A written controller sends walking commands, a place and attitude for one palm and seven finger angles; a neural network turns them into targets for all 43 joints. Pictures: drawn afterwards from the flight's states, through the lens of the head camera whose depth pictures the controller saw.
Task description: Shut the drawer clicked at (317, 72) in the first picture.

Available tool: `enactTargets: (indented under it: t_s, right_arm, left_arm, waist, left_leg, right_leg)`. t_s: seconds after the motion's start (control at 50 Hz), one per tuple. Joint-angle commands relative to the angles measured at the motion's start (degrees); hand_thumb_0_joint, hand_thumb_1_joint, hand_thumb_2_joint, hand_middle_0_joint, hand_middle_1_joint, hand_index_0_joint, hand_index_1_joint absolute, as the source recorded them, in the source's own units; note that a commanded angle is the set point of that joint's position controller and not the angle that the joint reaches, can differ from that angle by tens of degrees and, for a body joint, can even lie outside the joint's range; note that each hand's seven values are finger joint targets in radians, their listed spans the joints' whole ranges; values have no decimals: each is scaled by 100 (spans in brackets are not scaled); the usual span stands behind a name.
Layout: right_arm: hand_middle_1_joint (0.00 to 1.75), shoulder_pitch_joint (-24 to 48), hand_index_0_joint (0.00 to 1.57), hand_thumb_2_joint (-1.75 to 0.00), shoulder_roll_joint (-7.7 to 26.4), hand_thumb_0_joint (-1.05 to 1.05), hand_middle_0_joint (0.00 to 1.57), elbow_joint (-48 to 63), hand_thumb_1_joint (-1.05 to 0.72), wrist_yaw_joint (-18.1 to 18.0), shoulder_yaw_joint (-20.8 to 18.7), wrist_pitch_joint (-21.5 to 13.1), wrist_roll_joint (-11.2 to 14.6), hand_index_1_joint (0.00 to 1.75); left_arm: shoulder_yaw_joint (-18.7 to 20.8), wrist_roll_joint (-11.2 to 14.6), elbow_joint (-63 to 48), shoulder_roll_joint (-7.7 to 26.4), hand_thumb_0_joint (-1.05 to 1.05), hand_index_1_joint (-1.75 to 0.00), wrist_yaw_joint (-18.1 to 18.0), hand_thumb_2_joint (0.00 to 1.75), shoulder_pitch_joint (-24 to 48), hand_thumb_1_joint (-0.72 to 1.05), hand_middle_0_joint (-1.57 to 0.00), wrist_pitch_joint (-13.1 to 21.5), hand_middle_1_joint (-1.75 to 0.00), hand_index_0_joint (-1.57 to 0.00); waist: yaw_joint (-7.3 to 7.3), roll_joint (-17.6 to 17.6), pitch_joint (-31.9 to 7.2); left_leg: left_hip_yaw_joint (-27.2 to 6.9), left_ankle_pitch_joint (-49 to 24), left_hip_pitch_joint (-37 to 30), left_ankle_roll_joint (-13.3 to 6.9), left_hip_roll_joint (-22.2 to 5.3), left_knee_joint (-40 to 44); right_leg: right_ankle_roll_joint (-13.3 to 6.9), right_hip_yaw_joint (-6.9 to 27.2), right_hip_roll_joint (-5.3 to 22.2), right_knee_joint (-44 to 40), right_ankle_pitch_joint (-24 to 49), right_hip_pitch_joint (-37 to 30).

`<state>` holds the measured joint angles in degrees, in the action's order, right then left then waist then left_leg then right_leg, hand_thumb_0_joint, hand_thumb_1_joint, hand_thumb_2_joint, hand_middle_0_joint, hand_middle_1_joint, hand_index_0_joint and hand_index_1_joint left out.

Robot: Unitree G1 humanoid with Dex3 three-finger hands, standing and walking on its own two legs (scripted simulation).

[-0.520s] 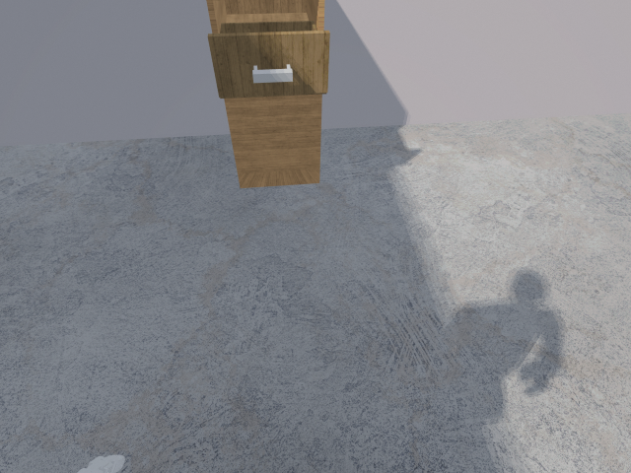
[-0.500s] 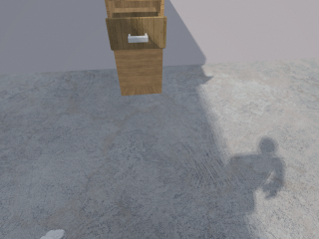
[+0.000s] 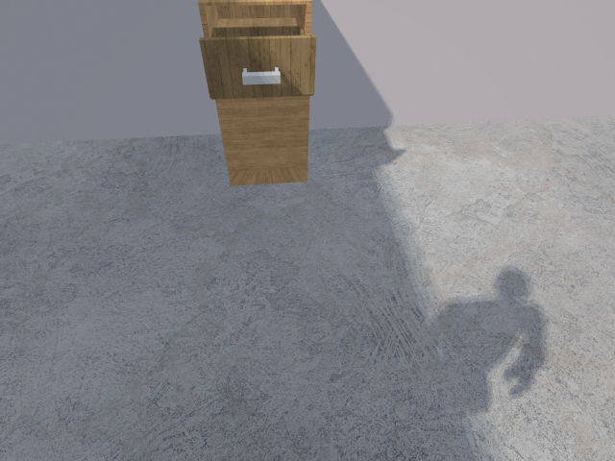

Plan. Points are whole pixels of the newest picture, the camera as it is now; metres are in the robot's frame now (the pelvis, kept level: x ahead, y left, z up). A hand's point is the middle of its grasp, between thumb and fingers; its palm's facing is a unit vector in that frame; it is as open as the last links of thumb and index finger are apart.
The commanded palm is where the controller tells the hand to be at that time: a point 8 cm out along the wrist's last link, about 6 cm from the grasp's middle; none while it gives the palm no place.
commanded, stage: stand and wait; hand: left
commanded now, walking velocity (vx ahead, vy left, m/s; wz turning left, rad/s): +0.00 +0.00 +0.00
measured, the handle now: (261, 74) +1.15 +0.21 -0.05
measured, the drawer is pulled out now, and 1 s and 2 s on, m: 0.30 0.30 0.30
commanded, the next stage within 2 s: look at it before walking up in 0.30 s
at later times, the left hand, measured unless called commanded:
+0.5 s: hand out of the picture +0.08 +0.24 -0.15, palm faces -0.03 -0.94 -0.34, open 7.4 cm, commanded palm none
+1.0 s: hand out of the picture +0.06 +0.24 -0.15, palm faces -0.02 -0.94 -0.33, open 7.4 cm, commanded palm none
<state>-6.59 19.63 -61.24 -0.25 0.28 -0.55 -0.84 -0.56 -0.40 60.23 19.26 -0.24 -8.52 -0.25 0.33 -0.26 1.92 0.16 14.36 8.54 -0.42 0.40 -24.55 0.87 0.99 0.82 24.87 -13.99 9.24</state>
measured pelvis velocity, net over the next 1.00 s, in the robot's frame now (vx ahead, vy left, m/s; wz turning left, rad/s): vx -0.01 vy -0.01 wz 0.00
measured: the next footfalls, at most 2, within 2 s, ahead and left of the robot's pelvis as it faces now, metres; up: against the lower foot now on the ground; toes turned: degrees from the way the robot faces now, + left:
right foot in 1.74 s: +0.33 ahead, -0.13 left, +0.00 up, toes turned -17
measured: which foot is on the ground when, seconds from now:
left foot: down 0.00-1.00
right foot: down 0.00-1.00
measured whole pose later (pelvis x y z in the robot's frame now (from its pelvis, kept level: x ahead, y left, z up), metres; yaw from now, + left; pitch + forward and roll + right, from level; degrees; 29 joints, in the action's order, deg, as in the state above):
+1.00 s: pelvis -0.01 -0.01 +0.00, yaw +0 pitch -2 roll +0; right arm -6.8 19.5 -63.9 -0.1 0.5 -0.8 -0.6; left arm -0.5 -0.4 62.5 19.4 -0.2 -8.4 0.3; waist 0.3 -0.2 2.0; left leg 0.2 11.8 7.5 0.2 -0.3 -21.2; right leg 0.4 1.0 0.2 21.5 -11.4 8.3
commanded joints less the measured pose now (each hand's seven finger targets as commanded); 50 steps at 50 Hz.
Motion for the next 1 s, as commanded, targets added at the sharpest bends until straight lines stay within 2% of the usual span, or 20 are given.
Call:
enactTargets:
  t_s: [0.0, 0.08, 0.16, 0.36, 0.5, 0.6, 0.7, 0.8, 0.98]
  right_arm:
    - [30, 384, 20, -90, 1132, 0, 20, 345, -90, -52, -245, -135, 27, 30]
    - [30, 314, 20, -90, 1135, 0, 20, 263, -90, -53, -239, -135, 35, 30]
    - [30, 307, 20, -90, 1159, 0, 20, 193, -90, -49, -230, -135, 40, 30]
    - [30, 258, 20, -90, 1146, 0, 20, 140, -90, -38, -227, -130, 40, 30]
    - [30, 269, 20, -90, 1126, 0, 20, 128, -90, -37, -233, -144, 35, 30]
    - [30, 284, 20, -90, 1129, 0, 20, 122, -90, -40, -226, -140, 37, 30]
    - [30, 272, 20, -90, 1145, 0, 20, 121, -90, -43, -227, -151, 42, 30]
    - [30, 270, 20, -90, 1134, 0, 20, 109, -90, -42, -224, -138, 46, 30]
    - [30, 286, 20, -90, 1146, 0, 20, 97, -90, -45, -220, -147, 52, 30]
  left_arm:
    - [253, -14, -363, 1202, 0, -30, -48, 90, 299, 90, -20, 152, -30, -20]
    - [252, -12, -293, 1218, 0, -30, -50, 90, 311, 90, -20, 167, -30, -20]
    - [246, -13, -244, 1222, 0, -30, -49, 90, 315, 90, -20, 160, -30, -20]
    - [240, -24, -221, 1220, 0, -30, -47, 90, 350, 90, -20, 168, -30, -20]
    - [247, -23, -232, 1202, 0, -30, -48, 90, 337, 90, -20, 189, -30, -20]
    - [243, -25, -218, 1199, 0, -30, -44, 90, 321, 90, -20, 180, -30, -20]
    - [236, -24, -192, 1196, 0, -30, -42, 90, 287, 90, -20, 185, -30, -20]
    - [237, -28, -181, 1200, 0, -30, -41, 90, 276, 90, -20, 184, -30, -20]
    - [237, -23, -144, 1194, 0, -30, -45, 90, 216, 90, -20, 186, -30, -20]
  waist:
    - [-24, 13, -433]
    - [-42, -68, -466]
    - [-31, 18, -403]
    - [-35, -87, -323]
    - [-38, -29, -426]
    - [-30, -1, -312]
    - [-37, 37, -449]
    - [-41, -32, -327]
    - [-21, 57, -417]
  left_leg:
    - [-535, -934, -52, -174, -659, 466]
    - [-533, -994, -73, -157, -678, 480]
    - [-546, -913, -51, -154, -690, 551]
    - [-578, -789, -24, -140, -689, 618]
    - [-554, -957, -129, -122, -697, 595]
    - [-559, -884, -87, -122, -706, 646]
    - [-562, -1006, -196, -129, -725, 644]
    - [-574, -911, -149, -123, -721, 681]
    - [-568, -1052, -228, -128, -741, 696]
  right_leg:
    - [-268, 524, 580, -405, 900, -60]
    - [-284, 553, 596, -438, 1013, -109]
    - [-274, 550, 573, -472, 881, -83]
    - [-269, 595, 575, -590, 656, -10]
    - [-272, 610, 591, -596, 878, -46]
    - [-262, 608, 577, -633, 779, 2]
    - [-258, 579, 589, -619, 911, -63]
    - [-253, 590, 580, -671, 831, -18]
    - [-247, 561, 595, -660, 975, -110]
